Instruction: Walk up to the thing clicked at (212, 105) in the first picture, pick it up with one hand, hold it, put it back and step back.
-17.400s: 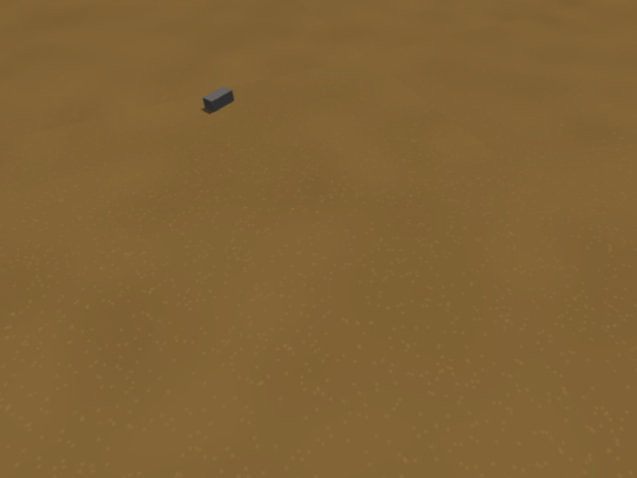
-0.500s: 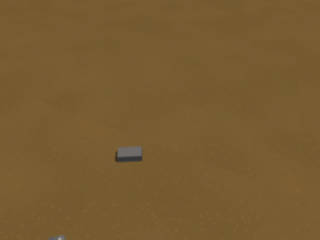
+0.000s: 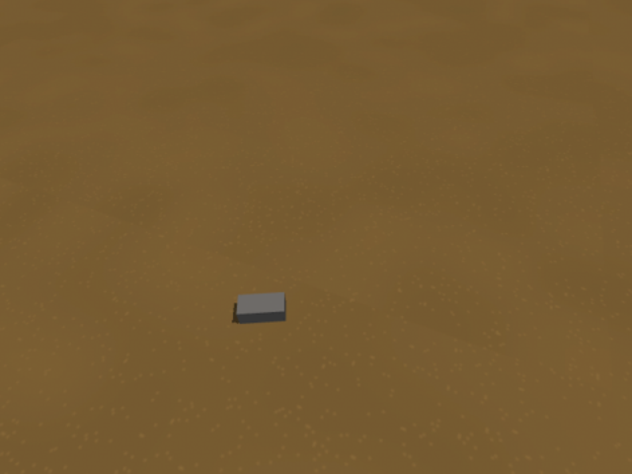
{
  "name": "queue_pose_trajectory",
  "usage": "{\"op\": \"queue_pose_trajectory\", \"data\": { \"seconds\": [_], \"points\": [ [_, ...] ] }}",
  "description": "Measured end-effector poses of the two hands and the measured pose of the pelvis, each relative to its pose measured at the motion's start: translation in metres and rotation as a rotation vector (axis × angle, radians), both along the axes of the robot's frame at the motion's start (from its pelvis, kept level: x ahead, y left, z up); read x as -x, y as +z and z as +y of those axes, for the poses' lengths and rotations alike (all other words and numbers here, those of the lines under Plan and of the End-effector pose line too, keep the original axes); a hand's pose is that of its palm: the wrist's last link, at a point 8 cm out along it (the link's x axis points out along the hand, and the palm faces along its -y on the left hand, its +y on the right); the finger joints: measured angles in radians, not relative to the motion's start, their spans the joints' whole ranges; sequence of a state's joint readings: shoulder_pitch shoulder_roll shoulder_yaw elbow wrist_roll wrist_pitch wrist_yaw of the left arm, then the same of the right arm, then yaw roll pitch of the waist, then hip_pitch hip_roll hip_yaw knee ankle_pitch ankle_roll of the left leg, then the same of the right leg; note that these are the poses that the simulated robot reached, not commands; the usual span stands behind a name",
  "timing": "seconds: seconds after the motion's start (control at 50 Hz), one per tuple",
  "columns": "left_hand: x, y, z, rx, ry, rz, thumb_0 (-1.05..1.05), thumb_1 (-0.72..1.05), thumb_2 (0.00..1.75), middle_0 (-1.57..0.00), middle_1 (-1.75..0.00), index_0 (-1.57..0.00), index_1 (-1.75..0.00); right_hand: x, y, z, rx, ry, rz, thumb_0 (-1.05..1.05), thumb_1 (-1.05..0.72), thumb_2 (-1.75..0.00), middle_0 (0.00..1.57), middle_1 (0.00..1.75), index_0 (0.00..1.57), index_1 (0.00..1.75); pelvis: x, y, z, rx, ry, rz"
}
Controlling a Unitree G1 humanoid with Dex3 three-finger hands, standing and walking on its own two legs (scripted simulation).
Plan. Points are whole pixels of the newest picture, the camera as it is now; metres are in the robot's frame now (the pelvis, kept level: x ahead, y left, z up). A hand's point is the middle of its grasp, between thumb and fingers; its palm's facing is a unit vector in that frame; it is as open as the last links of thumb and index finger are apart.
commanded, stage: stand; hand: left
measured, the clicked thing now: (262, 307) +0.77 +0.22 -0.75
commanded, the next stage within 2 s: walk up in 0.52 s
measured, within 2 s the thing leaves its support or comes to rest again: neither
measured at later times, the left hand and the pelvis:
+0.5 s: hand out of the picture +0.10 +0.24 -0.15, palm faces -0.04 -0.94 -0.35, open 7.4 cm; pelvis +0.01 -0.01 +0.00, yaw +0 degrees
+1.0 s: hand out of the picture +0.16 +0.30 -0.17, palm faces -0.03 -0.95 -0.32, open 7.4 cm; pelvis +0.11 +0.02 -0.01, yaw +0 degrees
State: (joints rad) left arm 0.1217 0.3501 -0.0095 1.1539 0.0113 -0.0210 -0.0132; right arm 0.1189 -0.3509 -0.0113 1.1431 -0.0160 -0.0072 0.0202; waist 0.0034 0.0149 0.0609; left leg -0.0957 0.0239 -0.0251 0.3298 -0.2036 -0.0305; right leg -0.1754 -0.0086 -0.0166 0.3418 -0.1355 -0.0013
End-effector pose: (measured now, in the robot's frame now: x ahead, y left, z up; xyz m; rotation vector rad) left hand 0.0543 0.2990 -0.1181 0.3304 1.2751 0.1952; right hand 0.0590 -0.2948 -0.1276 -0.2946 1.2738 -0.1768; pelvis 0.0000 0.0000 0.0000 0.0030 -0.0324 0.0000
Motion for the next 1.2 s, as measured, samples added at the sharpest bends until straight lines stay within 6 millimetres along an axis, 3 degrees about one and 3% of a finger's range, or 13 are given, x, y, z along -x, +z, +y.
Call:
{"op": "queue_pose_trajectory", "data": {
  "seconds": [0.12, 0.34, 0.56, 0.7, 0.78, 0.84, 0.9, 1.02, 1.1, 1.2],
  "points": [
    [-0.013, 0.001, -0.003, 0.001, -0.009, -0.012, 0.01, 0.9, 0.89, -0.2, -0.3, -0.2, -0.3, 0.003, 0.0, -0.004, 0.008, -0.014, 0.015, 0.01, -0.9, -0.9, 0.2, 0.3, 0.2, 0.3, -0.005, 0.0, -0.001, -0.002, -0.002, -0.001],
    [-0.04, 0.004, -0.009, 0.003, -0.029, -0.073, 0.01, 0.9, 0.89, -0.2, -0.3, -0.2, -0.3, -0.012, 0.003, -0.007, 0.013, -0.008, -0.022, 0.01, -0.9, -0.9, 0.2, 0.3, 0.2, 0.3, -0.011, 0.0, -0.005, 0.001, -0.001, -0.001],
    [-0.039, 0.004, -0.009, 0.015, -0.018, -0.073, 0.01, 0.9, 0.89, -0.2, -0.3, -0.2, -0.3, -0.02, 0.005, -0.01, 0.015, 0.007, -0.043, 0.01, -0.9, -0.9, 0.2, 0.3, 0.2, 0.3, -0.015, 0.0, -0.006, 0.003, -0.002, 0.001],
    [-0.023, -0.002, 0.013, 0.01, 0.044, -0.084, 0.01, 0.9, 0.89, -0.2, -0.3, -0.2, -0.3, -0.027, 0.006, -0.019, 0.064, 0.045, -0.018, 0.01, -0.9, -0.9, 0.2, 0.3, 0.2, 0.3, -0.035, -0.009, 0.002, 0.022, 0.034, -0.006],
    [-0.008, -0.01, 0.035, 0.016, 0.072, -0.02, 0.01, 0.9, 0.89, -0.2, -0.3, -0.2, -0.3, -0.047, 0.014, -0.009, 0.089, 0.065, -0.038, 0.01, -0.9, -0.9, 0.2, 0.3, 0.2, 0.3, -0.049, -0.012, 0.017, 0.023, 0.021, -0.018],
    [-0.012, -0.018, 0.047, 0.011, 0.067, 0.057, 0.01, 0.9, 0.89, -0.2, -0.3, -0.2, -0.3, -0.056, 0.02, -0.003, 0.108, 0.042, -0.092, 0.01, -0.9, -0.9, 0.2, 0.3, 0.2, 0.3, -0.064, -0.014, 0.025, 0.008, 0.01, -0.009],
    [-0.037, -0.015, 0.049, 0.016, 0.041, 0.054, 0.01, 0.9, 0.9, -0.2, -0.3, -0.2, -0.3, -0.055, 0.03, 0.001, 0.117, 0.012, -0.08, 0.01, -0.9, -0.9, 0.2, 0.3, 0.2, 0.3, -0.082, -0.008, 0.027, 0.014, 0.017, -0.014],
    [-0.111, -0.011, 0.042, 0.031, -0.018, -0.044, 0.01, 0.9, 0.9, -0.2, -0.3, -0.2, -0.3, -0.062, 0.032, -0.002, 0.118, -0.02, -0.035, 0.01, -0.9, -0.9, 0.2, 0.3, 0.21, 0.3, -0.117, -0.007, 0.022, 0.004, 0.0, -0.043],
    [-0.171, -0.009, 0.024, 0.039, -0.079, -0.098, 0.01, 0.9, 0.9, -0.2, -0.3, -0.2, -0.3, -0.079, 0.018, -0.011, 0.097, -0.041, -0.029, 0.01, -0.9, -0.9, 0.2, 0.3, 0.21, 0.3, -0.143, -0.014, 0.013, -0.014, -0.018, -0.053],
    [-0.246, -0.007, -0.007, 0.022, -0.119, -0.186, 0.01, 0.9, 0.9, -0.2, -0.3, -0.2, -0.3, -0.12, -0.015, -0.031, 0.063, -0.05, -0.039, 0.01, -0.9, -0.9, 0.2, 0.3, 0.21, 0.3, -0.187, -0.033, -0.008, -0.009, -0.021, -0.052]
  ]
}}
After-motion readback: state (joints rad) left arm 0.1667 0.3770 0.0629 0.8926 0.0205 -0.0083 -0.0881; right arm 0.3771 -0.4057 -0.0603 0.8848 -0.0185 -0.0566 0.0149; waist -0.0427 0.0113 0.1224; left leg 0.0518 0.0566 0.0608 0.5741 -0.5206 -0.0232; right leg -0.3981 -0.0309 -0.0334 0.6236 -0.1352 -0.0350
